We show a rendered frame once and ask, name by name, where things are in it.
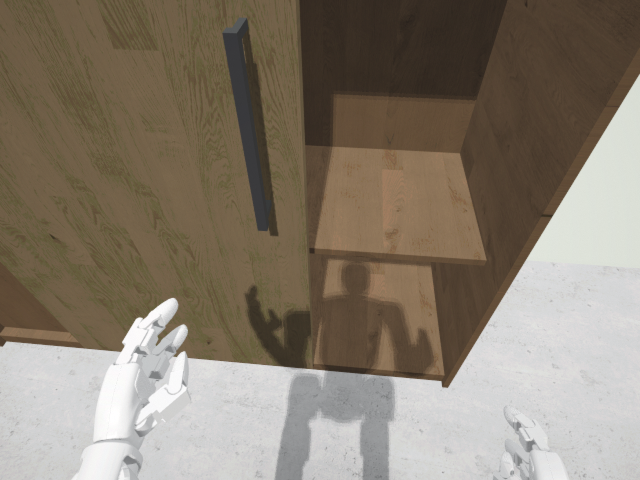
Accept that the handle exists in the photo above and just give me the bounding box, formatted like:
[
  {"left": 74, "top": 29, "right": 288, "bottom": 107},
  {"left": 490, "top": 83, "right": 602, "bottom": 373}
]
[{"left": 222, "top": 18, "right": 272, "bottom": 231}]

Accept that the wardrobe door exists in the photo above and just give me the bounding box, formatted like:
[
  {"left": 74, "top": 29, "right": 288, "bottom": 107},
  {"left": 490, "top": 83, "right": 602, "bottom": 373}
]
[
  {"left": 0, "top": 0, "right": 314, "bottom": 369},
  {"left": 0, "top": 262, "right": 68, "bottom": 332}
]

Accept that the left robot hand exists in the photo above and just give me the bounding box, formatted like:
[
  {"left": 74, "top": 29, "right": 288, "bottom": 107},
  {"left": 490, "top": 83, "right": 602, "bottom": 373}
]
[{"left": 93, "top": 298, "right": 191, "bottom": 450}]

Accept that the right robot hand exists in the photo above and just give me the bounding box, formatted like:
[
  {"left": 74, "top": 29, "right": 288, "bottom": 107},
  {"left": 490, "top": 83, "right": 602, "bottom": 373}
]
[{"left": 493, "top": 405, "right": 570, "bottom": 480}]

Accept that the left robot forearm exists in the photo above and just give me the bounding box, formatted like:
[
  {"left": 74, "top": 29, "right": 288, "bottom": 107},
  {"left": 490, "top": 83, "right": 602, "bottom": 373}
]
[{"left": 71, "top": 440, "right": 143, "bottom": 480}]

